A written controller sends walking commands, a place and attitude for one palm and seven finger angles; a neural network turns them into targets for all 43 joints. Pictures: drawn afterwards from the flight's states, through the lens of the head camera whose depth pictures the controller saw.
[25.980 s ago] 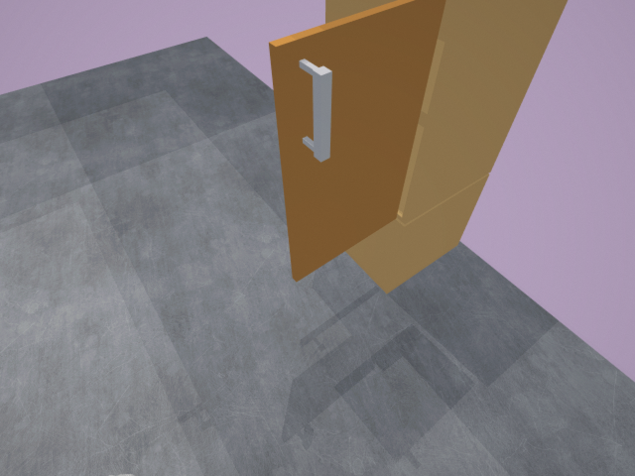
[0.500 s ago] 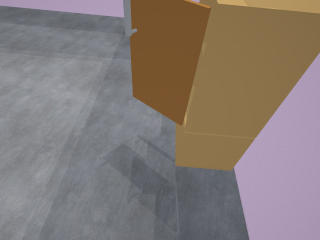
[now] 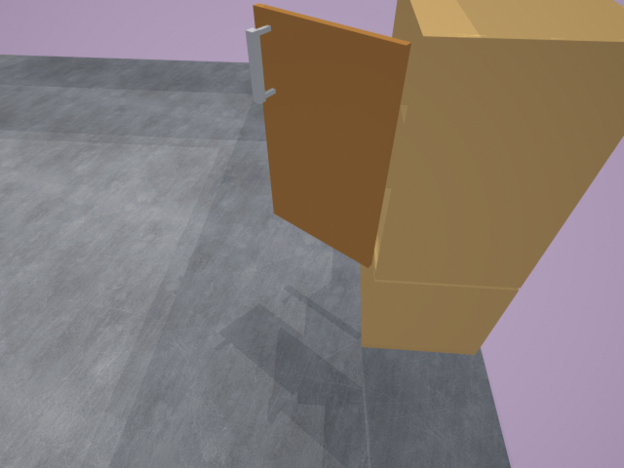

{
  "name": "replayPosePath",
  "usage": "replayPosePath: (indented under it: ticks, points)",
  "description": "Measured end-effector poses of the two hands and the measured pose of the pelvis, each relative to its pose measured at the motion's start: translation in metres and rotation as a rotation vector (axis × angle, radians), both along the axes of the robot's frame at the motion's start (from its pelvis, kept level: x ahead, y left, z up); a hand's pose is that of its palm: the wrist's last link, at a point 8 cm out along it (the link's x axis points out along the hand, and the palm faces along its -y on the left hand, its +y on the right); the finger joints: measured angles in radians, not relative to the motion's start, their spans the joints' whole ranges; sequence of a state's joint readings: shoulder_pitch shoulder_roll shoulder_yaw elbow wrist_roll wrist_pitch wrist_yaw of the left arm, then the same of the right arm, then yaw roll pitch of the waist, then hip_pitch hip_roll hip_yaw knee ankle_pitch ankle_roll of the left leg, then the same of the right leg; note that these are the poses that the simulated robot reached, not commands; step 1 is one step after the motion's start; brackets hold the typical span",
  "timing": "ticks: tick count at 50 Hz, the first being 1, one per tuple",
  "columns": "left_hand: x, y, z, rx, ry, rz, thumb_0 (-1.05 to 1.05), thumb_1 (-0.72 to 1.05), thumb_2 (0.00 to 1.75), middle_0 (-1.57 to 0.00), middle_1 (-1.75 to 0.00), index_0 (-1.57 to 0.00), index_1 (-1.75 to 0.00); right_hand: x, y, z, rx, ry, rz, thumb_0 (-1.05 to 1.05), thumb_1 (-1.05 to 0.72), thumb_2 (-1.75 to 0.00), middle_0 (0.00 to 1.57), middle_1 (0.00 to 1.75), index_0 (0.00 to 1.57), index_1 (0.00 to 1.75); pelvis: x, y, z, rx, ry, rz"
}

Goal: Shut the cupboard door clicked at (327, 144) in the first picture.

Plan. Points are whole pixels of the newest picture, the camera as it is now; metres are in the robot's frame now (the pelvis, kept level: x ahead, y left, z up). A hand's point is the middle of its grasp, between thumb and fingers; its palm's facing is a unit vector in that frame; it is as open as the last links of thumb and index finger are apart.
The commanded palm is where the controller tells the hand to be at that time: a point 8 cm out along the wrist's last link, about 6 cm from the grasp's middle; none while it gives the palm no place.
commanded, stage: let the arm hang, fingers relaxed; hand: left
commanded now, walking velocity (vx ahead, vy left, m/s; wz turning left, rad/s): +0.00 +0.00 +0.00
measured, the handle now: (262, 65) +0.87 +0.15 +0.14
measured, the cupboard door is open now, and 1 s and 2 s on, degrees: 56 56 56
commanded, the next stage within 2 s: look to check the result in 0.32 s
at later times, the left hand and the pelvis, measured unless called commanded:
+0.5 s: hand out of the picture -0.04 +0.14 -0.18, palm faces +0.05 -0.98 -0.17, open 7.4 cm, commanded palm none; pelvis +0.01 -0.01 +0.00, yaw +0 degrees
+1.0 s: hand out of the picture -0.03 +0.14 -0.18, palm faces +0.05 -0.99 -0.16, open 7.4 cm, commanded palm none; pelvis +0.02 -0.02 +0.00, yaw +0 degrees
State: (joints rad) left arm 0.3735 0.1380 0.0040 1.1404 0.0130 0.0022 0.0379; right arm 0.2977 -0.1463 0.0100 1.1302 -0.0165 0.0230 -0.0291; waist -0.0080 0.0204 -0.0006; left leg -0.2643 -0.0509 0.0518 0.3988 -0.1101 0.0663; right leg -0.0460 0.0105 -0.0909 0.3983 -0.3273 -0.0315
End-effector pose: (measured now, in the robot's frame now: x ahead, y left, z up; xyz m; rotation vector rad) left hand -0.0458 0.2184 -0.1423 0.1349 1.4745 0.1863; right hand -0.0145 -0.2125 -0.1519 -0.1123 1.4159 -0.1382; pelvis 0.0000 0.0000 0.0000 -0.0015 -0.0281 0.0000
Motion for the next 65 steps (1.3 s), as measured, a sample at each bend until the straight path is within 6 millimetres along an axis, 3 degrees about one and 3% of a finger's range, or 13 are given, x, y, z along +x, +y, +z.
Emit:
replayPosePath:
  ticks: [7,14,32,55,65]
  points:
    - [0.013,-0.021,-0.008,-0.051,-0.021,-0.005,0.00,0.90,0.90,-0.20,-0.30,-0.20,-0.30,0.004,-0.006,0.004,-0.020,-0.007,-0.007,0.01,-0.92,-0.90,0.20,0.30,0.20,0.30,0.003,-0.004,0.000,0.003,-0.004,-0.003]
    - [0.012,-0.030,-0.009,-0.066,-0.009,0.004,0.00,0.90,0.90,-0.20,-0.30,-0.20,-0.30,0.002,-0.006,0.005,-0.020,0.013,-0.009,0.01,-0.91,-0.90,0.20,0.30,0.20,0.30,0.008,-0.007,0.000,0.004,-0.002,-0.002]
    - [-0.001,-0.024,-0.003,-0.028,0.054,0.017,0.00,0.90,0.90,-0.20,-0.30,-0.20,-0.30,0.003,-0.004,0.001,0.002,0.043,-0.013,0.01,-0.91,-0.90,0.20,0.30,0.20,0.30,0.014,-0.012,0.000,0.006,-0.004,-0.005]
    - [0.019,-0.033,-0.007,-0.043,0.012,0.008,0.00,0.90,0.90,-0.20,-0.30,-0.20,-0.30,0.016,-0.015,0.004,-0.022,0.020,-0.007,0.01,-0.91,-0.90,0.20,0.30,0.20,0.30,0.019,-0.016,0.000,0.008,-0.010,-0.006]
    - [0.020,-0.015,-0.019,-0.004,-0.027,0.084,0.00,0.90,0.90,-0.20,-0.30,-0.20,-0.30,0.021,-0.020,-0.006,-0.028,0.063,0.045,0.01,-0.91,-0.90,0.20,0.30,0.20,0.30,0.016,-0.014,-0.013,-0.013,-0.011,0.084]
